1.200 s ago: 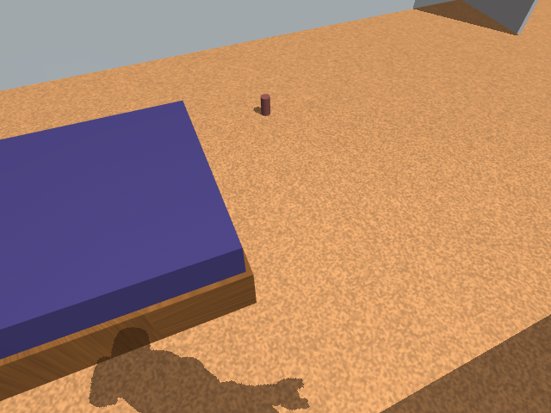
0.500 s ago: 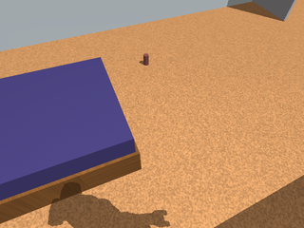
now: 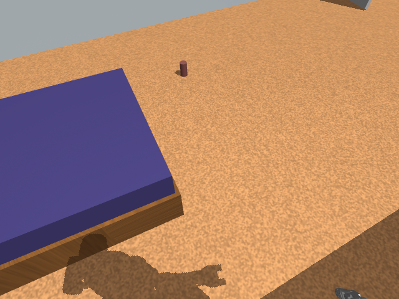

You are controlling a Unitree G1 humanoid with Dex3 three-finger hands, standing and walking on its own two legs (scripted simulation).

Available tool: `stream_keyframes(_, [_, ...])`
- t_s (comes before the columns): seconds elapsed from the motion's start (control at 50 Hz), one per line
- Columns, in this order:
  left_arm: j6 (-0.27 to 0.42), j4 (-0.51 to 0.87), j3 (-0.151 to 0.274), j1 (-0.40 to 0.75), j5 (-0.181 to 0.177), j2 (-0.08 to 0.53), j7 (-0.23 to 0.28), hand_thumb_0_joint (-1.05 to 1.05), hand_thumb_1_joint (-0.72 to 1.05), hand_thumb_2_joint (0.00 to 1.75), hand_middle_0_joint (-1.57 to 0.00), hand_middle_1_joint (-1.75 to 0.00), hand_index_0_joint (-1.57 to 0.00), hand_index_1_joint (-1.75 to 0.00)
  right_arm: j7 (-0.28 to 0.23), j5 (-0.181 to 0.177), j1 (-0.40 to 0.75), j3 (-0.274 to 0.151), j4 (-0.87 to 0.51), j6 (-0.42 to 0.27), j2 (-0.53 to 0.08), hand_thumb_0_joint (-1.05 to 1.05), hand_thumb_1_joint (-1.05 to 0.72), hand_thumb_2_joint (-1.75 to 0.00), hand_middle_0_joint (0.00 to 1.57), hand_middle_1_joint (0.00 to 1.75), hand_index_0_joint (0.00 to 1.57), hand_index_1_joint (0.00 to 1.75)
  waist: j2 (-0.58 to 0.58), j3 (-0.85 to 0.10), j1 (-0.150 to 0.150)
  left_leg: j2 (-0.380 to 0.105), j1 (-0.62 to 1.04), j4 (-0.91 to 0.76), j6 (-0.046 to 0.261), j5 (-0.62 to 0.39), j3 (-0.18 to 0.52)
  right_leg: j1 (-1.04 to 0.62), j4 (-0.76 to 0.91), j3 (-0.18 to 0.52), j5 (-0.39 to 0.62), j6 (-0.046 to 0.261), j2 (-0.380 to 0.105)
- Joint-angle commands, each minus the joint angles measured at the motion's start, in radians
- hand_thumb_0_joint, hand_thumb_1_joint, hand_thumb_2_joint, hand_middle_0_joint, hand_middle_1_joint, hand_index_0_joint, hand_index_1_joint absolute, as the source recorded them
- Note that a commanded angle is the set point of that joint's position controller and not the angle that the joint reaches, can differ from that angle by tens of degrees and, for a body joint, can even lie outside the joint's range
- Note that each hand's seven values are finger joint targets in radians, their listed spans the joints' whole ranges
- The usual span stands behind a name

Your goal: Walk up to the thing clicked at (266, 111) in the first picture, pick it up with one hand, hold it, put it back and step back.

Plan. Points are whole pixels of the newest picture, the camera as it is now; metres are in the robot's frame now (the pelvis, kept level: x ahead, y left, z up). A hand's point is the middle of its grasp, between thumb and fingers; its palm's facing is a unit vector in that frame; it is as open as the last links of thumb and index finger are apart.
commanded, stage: walk up
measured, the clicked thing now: (183, 68) +1.84 +0.21 -0.72
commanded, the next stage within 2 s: stand in 2.00 s
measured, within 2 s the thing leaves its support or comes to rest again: neither
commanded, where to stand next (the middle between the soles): +0.04 -0.01 m, yaw -35 degrees
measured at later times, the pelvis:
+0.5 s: pelvis +0.00 -0.01 -0.02, yaw -19 degrees
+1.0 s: pelvis +0.01 +0.03 -0.02, yaw -30 degrees
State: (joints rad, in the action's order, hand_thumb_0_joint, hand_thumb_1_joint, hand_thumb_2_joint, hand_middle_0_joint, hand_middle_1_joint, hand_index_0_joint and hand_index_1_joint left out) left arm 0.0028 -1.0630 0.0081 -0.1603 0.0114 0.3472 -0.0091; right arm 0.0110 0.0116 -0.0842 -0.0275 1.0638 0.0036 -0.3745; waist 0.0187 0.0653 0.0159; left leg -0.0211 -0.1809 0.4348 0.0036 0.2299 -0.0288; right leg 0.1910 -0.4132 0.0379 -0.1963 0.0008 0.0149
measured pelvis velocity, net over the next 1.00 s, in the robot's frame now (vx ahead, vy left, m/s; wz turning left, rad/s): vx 0.01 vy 0.03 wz -0.52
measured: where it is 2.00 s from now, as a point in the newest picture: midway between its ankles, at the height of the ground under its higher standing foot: outside the picture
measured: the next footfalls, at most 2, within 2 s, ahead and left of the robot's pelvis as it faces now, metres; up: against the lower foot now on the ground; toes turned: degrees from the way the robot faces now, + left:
right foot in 0.36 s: +0.03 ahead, -0.15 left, +0.00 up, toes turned -16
left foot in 0.72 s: +0.13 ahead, +0.12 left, +0.00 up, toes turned -24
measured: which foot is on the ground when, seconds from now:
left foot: down 0.00-0.38, up 0.40-0.70, down 0.72-1.00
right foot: down 0.00-0.10, up 0.12-0.34, down 0.36-0.74, up 0.76-1.00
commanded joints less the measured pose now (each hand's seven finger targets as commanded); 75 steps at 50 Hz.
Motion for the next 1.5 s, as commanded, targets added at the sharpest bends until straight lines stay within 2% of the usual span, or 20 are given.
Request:
stream_keyframes(0.0, [0.018, 0.130, 0.078, 0.054, 0.015, 0.289, 0.017, 0.00, 0.90, 0.90, -0.20, -0.30, -0.20, -0.30, -0.006, -0.012, -0.004, -0.082, -0.120, -0.012, -0.223, 0.00, -0.90, -0.90, 0.20, 0.30, 0.20, 0.30, -0.141, -0.056, -0.048, -0.050, 0.027, 0.065, 0.057, 0.186, 0.091, 0.174, 0.052, 0.274, 0.111, 0.113, -0.177])
stream_keyframes(0.08, [0.003, 0.188, 0.069, 0.014, 0.012, 0.212, 0.018, 0.00, 0.90, 0.90, -0.20, -0.30, -0.20, -0.30, -0.009, 0.003, -0.031, -0.126, -0.184, -0.017, -0.280, 0.00, -0.90, -0.90, 0.20, 0.30, 0.20, 0.30, 0.113, -0.128, -0.076, -0.412, 0.142, -0.145, 0.254, -0.058, 0.319, 0.318, -0.467, -0.008, -0.287, 0.019, 0.026])
stream_keyframes(0.12, [-0.009, 0.210, 0.070, -0.040, 0.008, 0.221, 0.017, 0.00, 0.90, 0.90, -0.20, -0.30, -0.20, -0.30, -0.006, 0.016, -0.008, -0.140, -0.232, -0.017, -0.283, 0.00, -0.90, -0.90, 0.20, 0.30, 0.20, 0.30, 0.129, -0.092, -0.045, -0.473, 0.095, -0.143, 0.302, -0.232, 0.288, 0.329, -0.594, 0.000, -0.335, 0.010, -0.057])
stream_keyframes(0.32, [0.021, 0.232, 0.107, -0.215, 0.014, 0.231, 0.007, 0.00, 0.90, 0.90, -0.20, -0.30, -0.20, -0.30, 0.014, 0.006, -0.023, -0.124, -0.342, 0.029, -0.252, 0.00, -0.90, -0.90, 0.20, 0.30, 0.20, 0.30, 0.097, -0.138, 0.011, -0.209, 0.026, 0.336, 0.122, -0.232, -0.088, -0.010, -0.047, -0.145, -0.008, 0.027, 0.028])
stream_keyframes(0.36, [0.046, 0.258, 0.159, -0.272, 0.030, 0.400, 0.034, 0.00, 0.90, 0.90, -0.20, -0.30, -0.20, -0.30, 0.022, -0.002, -0.013, -0.077, -0.401, 0.041, -0.126, 0.00, -0.90, -0.90, 0.20, 0.30, 0.20, 0.30, -0.309, -0.092, 0.051, 0.030, -0.458, 0.696, 0.007, 0.383, -0.082, -0.212, 0.049, 0.489, 0.218, 0.182, -0.312])
stream_keyframes(0.4, [0.040, 0.304, 0.153, -0.196, 0.017, 0.409, 0.042, 0.00, 0.90, 0.90, -0.20, -0.30, -0.20, -0.30, 0.004, 0.000, -0.023, -0.100, -0.386, 0.054, -0.210, 0.00, -0.90, -0.90, 0.20, 0.30, 0.20, 0.30, -0.186, -0.073, 0.035, -0.045, -0.385, 0.774, -0.017, 0.446, 0.076, -0.026, 0.065, 0.597, 0.194, 0.334, -0.410])
stream_keyframes(0.46, [0.038, 0.335, 0.128, -0.107, 0.011, 0.323, 0.056, 0.00, 0.90, 0.90, -0.20, -0.30, -0.20, -0.30, 0.006, -0.012, -0.093, -0.099, -0.330, 0.050, -0.215, 0.00, -0.90, -0.90, 0.20, 0.30, 0.20, 0.30, -0.158, -0.058, -0.023, -0.069, -0.363, 0.714, -0.009, 0.275, 0.082, -0.023, -0.020, 0.302, 0.180, 0.208, -0.238])
stream_keyframes(0.6, [0.027, 0.376, 0.122, -0.142, 0.018, 0.317, 0.052, 0.00, 0.90, 0.90, -0.20, -0.30, -0.20, -0.30, -0.002, 0.000, -0.101, -0.099, -0.339, 0.024, -0.202, 0.00, -0.90, -0.90, 0.20, 0.30, 0.20, 0.30, -0.202, -0.085, 0.006, -0.004, -0.216, 0.424, -0.011, 0.251, 0.036, 0.074, -0.134, 0.268, 0.328, 0.219, -0.178])
stream_keyframes(0.68, [0.001, 0.420, 0.106, -0.051, -0.005, 0.281, 0.043, 0.00, 0.90, 0.90, -0.20, -0.30, -0.20, -0.30, -0.016, 0.007, -0.236, -0.111, -0.286, -0.003, -0.202, 0.00, -0.90, -0.90, 0.20, 0.30, 0.20, 0.30, -0.170, -0.116, -0.072, 0.036, 0.025, 0.107, 0.014, 0.004, 0.005, 0.224, -0.307, 0.224, 0.283, 0.138, -0.111])
stream_keyframes(0.72, [-0.002, 0.431, 0.078, -0.081, -0.013, 0.186, 0.048, 0.00, 0.90, 0.90, -0.20, -0.30, -0.20, -0.30, -0.022, 0.027, -0.199, -0.133, -0.317, -0.020, -0.328, 0.00, -0.90, -0.90, 0.20, 0.30, 0.20, 0.30, 0.156, -0.097, -0.051, -0.304, 0.081, -0.057, 0.128, -0.054, 0.480, 0.434, -0.579, 0.099, -0.267, 0.035, 0.131])
stream_keyframes(0.76, [-0.003, 0.381, 0.098, -0.119, 0.003, 0.298, 0.063, 0.00, 0.90, 0.90, -0.20, -0.30, -0.20, -0.30, -0.015, 0.007, -0.132, -0.150, -0.336, -0.026, -0.379, 0.00, -0.90, -0.90, 0.20, 0.30, 0.20, 0.30, 0.179, -0.075, -0.045, -0.472, -0.060, -0.070, 0.326, -0.081, 0.615, 0.364, -0.805, 0.133, -0.419, 0.014, 0.039])
stream_keyframes(0.82, [-0.004, 0.341, 0.115, -0.135, -0.011, 0.276, 0.038, 0.00, 0.90, 0.90, -0.20, -0.30, -0.20, -0.30, -0.029, 0.014, -0.114, -0.109, -0.346, -0.041, -0.273, 0.00, -0.90, -0.90, 0.20, 0.30, 0.20, 0.30, 0.129, -0.020, -0.011, -0.254, -0.010, 0.026, 0.180, -0.312, 0.260, 0.402, -0.792, 0.131, -0.304, 0.030, 0.038])
stream_keyframes(0.94, [0.005, 0.357, 0.104, -0.071, -0.002, 0.243, 0.002, 0.00, 0.90, 0.90, -0.20, -0.30, -0.20, -0.30, -0.019, 0.024, -0.222, -0.111, -0.347, -0.045, -0.301, 0.00, -0.90, -0.90, 0.20, 0.30, 0.20, 0.30, 0.201, -0.087, -0.074, -0.242, 0.123, 0.059, 0.203, -0.243, 0.178, 0.327, -0.478, 0.018, -0.311, -0.003, 0.010])
stream_keyframes(1.04, [0.020, 0.280, 0.111, -0.180, 0.013, 0.229, 0.008, 0.00, 0.90, 0.90, -0.20, -0.30, -0.20, -0.30, -0.007, 0.012, -0.131, -0.097, -0.381, -0.016, -0.295, 0.00, -0.90, -0.90, 0.20, 0.30, 0.20, 0.30, 0.159, -0.094, 0.007, -0.236, -0.140, 0.183, 0.164, -0.127, 0.110, -0.017, -0.134, -0.089, -0.135, 0.034, 0.041])
stream_keyframes(1.08, [0.035, 0.272, 0.132, -0.203, 0.026, 0.301, 0.019, 0.00, 0.90, 0.90, -0.20, -0.30, -0.20, -0.30, -0.008, 0.000, -0.148, -0.060, -0.388, -0.010, -0.183, 0.00, -0.90, -0.90, 0.20, 0.30, 0.20, 0.30, -0.114, -0.090, 0.024, -0.122, -0.318, 0.449, 0.059, 0.097, 0.020, -0.118, 0.022, 0.261, -0.126, 0.092, -0.123])
stream_keyframes(1.12, [0.037, 0.316, 0.138, -0.090, 0.029, 0.403, 0.021, 0.00, 0.90, 0.90, -0.20, -0.30, -0.20, -0.30, -0.031, 0.003, -0.096, -0.078, -0.375, -0.002, -0.248, 0.00, -0.90, -0.90, 0.20, 0.30, 0.20, 0.30, -0.179, 0.001, 0.016, -0.054, -0.315, 0.592, 0.006, 0.419, 0.076, 0.142, 0.075, 0.613, -0.184, 0.294, -0.368])
stream_keyframes(1.18, [0.044, 0.311, 0.107, -0.047, 0.013, 0.286, 0.024, 0.00, 0.90, 0.90, -0.20, -0.30, -0.20, -0.30, -0.020, -0.010, -0.143, -0.071, -0.304, -0.019, -0.236, 0.00, -0.90, -0.90, 0.20, 0.30, 0.20, 0.30, -0.138, 0.000, -0.024, -0.065, -0.324, 0.486, 0.012, 0.306, 0.077, 0.031, -0.003, 0.344, 0.017, 0.206, -0.216])
stream_keyframes(1.34, [0.033, 0.288, 0.088, -0.019, -0.005, 0.262, 0.019, 0.00, 0.90, 0.90, -0.20, -0.30, -0.20, -0.30, -0.023, 0.000, -0.194, -0.052, -0.219, -0.046, -0.193, 0.00, -0.90, -0.90, 0.20, 0.30, 0.20, 0.30, -0.170, -0.103, -0.046, 0.012, 0.016, 0.065, 0.011, 0.033, -0.012, 0.118, -0.141, 0.208, 0.208, 0.144, -0.142])
stream_keyframes(1.42, [0.023, 0.219, 0.069, -0.070, -0.019, 0.220, 0.025, 0.00, 0.90, 0.90, -0.20, -0.30, -0.20, -0.30, -0.020, 0.005, -0.049, -0.064, -0.231, -0.062, -0.294, 0.00, -0.90, -0.90, 0.20, 0.30, 0.20, 0.30, 0.088, -0.100, 0.014, -0.321, -0.082, -0.069, 0.207, 0.106, 0.354, 0.081, -0.283, 0.042, -0.261, 0.029, -0.015])
stream_keyframes(1.48, [0.046, 0.185, 0.071, -0.037, -0.004, 0.236, 0.013, 0.00, 0.90, 0.90, -0.20, -0.30, -0.20, -0.30, -0.011, 0.001, -0.021, -0.034, -0.215, -0.049, -0.214, 0.00, -0.90, -0.90, 0.20, 0.30, 0.20, 0.30, 0.037, -0.053, 0.007, -0.109, -0.129, 0.031, 0.061, 0.082, 0.103, 0.014, -0.061, 0.187, -0.025, 0.074, -0.067])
